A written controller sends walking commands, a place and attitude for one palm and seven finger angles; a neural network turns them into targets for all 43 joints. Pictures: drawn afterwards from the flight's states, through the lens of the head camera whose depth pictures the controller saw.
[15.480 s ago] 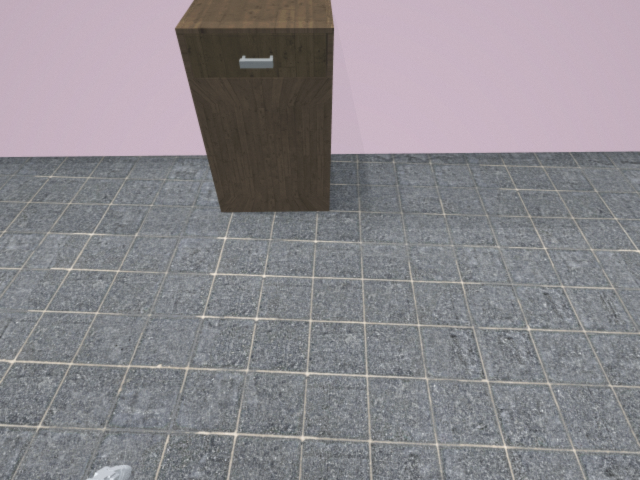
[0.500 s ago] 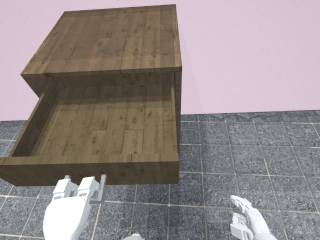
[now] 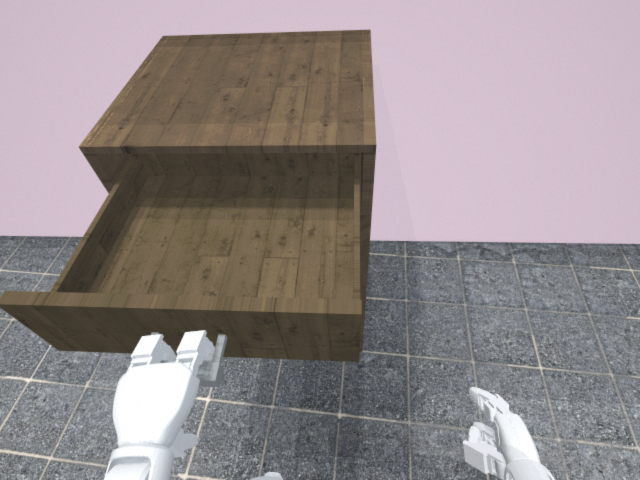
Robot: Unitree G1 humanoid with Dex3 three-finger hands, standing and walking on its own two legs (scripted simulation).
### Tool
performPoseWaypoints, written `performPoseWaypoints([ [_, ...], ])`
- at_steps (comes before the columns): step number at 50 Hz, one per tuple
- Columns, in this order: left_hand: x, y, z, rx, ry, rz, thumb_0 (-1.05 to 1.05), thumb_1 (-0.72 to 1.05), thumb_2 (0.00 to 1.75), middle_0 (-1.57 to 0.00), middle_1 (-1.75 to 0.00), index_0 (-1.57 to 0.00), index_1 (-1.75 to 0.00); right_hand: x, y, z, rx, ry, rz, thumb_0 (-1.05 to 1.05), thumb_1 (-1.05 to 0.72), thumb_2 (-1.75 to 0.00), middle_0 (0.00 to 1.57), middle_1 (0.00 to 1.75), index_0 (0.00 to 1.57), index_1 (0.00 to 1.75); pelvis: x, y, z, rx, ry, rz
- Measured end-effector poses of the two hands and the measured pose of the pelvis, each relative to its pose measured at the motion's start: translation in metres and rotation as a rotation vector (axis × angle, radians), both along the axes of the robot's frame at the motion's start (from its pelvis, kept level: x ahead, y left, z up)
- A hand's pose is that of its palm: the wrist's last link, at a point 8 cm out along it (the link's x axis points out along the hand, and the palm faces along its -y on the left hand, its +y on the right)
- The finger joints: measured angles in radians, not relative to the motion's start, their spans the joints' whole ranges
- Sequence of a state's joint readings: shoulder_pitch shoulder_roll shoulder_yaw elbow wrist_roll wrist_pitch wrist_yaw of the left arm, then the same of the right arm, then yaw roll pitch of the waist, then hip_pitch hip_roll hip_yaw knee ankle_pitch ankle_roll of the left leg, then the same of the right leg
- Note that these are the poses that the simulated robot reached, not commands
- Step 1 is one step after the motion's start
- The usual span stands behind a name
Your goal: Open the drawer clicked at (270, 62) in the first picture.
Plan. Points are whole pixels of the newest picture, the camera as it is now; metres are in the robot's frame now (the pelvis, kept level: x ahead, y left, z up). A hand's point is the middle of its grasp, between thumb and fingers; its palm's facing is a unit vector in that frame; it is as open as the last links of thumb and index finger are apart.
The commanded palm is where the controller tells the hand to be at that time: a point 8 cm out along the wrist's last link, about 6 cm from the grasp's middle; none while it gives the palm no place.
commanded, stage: open the thumb to release the handle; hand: left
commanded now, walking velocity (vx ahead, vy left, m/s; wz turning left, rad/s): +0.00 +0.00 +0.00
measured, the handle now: (182, 357) +0.27 +0.21 +0.00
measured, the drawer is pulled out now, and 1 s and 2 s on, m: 0.30 0.30 0.30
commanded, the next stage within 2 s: lift the hand off the handle in 0.04 s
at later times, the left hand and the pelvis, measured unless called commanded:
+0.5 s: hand (182, 398) +0.22 +0.20 -0.02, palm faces +0.02 -0.10 -1.00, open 13.8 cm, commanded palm +0.20 +0.21 +0.04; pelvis -0.02 +0.01 +0.00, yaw +0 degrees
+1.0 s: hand (162, 376) +0.23 +0.21 +0.04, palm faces +0.03 -0.15 -0.99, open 13.5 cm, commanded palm +0.20 +0.20 +0.11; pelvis +0.00 +0.02 +0.02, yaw -1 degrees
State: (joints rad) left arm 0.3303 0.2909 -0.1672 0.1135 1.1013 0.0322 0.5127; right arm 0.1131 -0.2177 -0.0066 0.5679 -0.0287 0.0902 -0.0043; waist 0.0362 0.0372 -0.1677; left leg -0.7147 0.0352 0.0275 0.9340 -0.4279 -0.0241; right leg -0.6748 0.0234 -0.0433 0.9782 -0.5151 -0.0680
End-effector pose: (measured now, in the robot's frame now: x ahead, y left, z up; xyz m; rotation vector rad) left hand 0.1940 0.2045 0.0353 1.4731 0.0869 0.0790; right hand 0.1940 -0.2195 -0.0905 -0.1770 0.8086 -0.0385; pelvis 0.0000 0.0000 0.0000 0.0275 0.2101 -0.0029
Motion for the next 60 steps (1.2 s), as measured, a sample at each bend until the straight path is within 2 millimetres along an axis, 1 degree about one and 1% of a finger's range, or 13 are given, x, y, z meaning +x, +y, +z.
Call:
performPoseWaypoints([
  [5,-0.001,0.001,-0.001,-0.006,-0.003,-0.012,0.0,-0.34,0.37,-0.32,-1.25,-0.33,-1.21,-0.006,-0.004,0.001,-0.007,-0.005,-0.011,0.01,-0.91,-0.9,0.2,0.3,0.2,0.3,-0.005,0.0,-0.001,-0.002,-0.003,0.0],
  [10,-0.001,0.001,-0.003,-0.002,-0.016,-0.013,0.0,-0.44,0.33,-0.32,-1.25,-0.33,-1.2,-0.016,-0.006,-0.005,-0.012,0.018,-0.019,0.01,-0.91,-0.9,0.2,0.3,0.2,0.3,-0.009,0.002,-0.003,-0.005,0.0,0.003],
  [20,0.003,0.0,-0.004,0.009,-0.03,-0.009,0.0,-0.49,0.3,-0.34,-1.25,-0.32,-1.2,-0.034,0.002,-0.019,-0.003,0.079,-0.027,0.02,-0.91,-0.9,0.2,0.3,0.2,0.3,-0.014,0.007,-0.004,-0.007,0.0,0.008],
  [25,0.008,0.0,-0.004,0.001,-0.016,-0.008,0.0,-0.49,0.3,-0.34,-1.24,-0.32,-1.2,-0.038,0.006,-0.018,0.008,0.081,-0.034,0.02,-0.91,-0.9,0.2,0.3,0.2,0.3,-0.015,0.009,-0.003,-0.009,-0.006,0.006],
  [29,0.01,0.001,0.002,-0.013,-0.005,-0.01,0.0,-0.49,0.3,-0.35,-1.23,-0.33,-1.2,-0.038,0.008,-0.012,0.012,0.069,-0.043,0.02,-0.91,-0.9,0.2,0.3,0.2,0.3,-0.014,0.011,0.001,-0.01,-0.019,0.001],
  [35,0.009,0.004,0.02,-0.028,-0.033,-0.016,0.0,-0.49,0.3,-0.35,-1.21,-0.35,-1.21,-0.032,0.008,0.0,0.011,0.042,-0.046,0.02,-0.91,-0.9,0.2,0.3,0.2,0.3,-0.009,0.015,0.008,-0.013,-0.04,-0.005],
  [42,0.01,0.009,0.038,-0.033,-0.04,0.001,0.0,-0.49,0.3,-0.34,-1.21,-0.37,-1.22,-0.016,0.011,0.014,0.011,0.012,-0.027,0.02,-0.91,-0.9,0.2,0.3,0.2,0.3,-0.003,0.018,0.016,-0.014,-0.068,-0.006],
  [52,0.012,0.006,0.063,-0.063,-0.044,-0.02,0.0,-0.49,0.3,-0.33,-1.2,-0.39,-1.23,0.012,0.028,0.031,0.049,-0.051,0.023,0.02,-0.91,-0.9,0.2,0.3,0.2,0.3,0.006,0.021,0.024,-0.015,-0.099,-0.008],
  [60,0.012,0.008,0.087,-0.065,-0.065,-0.022,0.0,-0.49,0.3,-0.33,-1.21,-0.38,-1.22,0.026,0.04,0.039,0.084,-0.071,0.061,0.02,-0.91,-0.9,0.2,0.3,0.2,0.3,0.013,0.02,0.03,-0.014,-0.12,-0.013],
])
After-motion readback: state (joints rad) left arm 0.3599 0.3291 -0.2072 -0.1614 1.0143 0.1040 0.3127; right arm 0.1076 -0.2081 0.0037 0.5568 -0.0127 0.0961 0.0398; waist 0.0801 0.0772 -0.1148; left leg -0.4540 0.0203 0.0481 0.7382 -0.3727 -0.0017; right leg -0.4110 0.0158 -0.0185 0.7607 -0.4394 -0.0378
